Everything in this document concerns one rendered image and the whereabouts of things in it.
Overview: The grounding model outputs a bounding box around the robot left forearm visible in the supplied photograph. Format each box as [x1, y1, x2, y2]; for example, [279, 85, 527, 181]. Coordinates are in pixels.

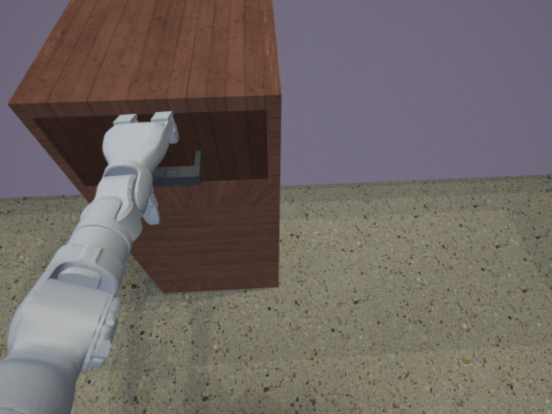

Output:
[7, 160, 153, 355]

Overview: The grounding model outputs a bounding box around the cabinet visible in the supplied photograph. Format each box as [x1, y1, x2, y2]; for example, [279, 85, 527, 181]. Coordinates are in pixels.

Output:
[8, 0, 281, 293]

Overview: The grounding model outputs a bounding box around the handle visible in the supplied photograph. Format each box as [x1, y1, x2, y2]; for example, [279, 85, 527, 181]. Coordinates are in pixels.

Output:
[152, 150, 203, 187]

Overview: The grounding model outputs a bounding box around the drawer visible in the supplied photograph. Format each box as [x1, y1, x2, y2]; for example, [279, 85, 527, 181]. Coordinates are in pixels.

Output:
[36, 110, 268, 186]

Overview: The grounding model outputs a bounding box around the robot left upper arm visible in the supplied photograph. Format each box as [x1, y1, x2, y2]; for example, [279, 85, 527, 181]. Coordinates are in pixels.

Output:
[0, 279, 122, 414]

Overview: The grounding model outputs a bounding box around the robot left hand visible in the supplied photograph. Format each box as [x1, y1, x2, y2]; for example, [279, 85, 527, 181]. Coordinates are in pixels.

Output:
[103, 111, 179, 225]

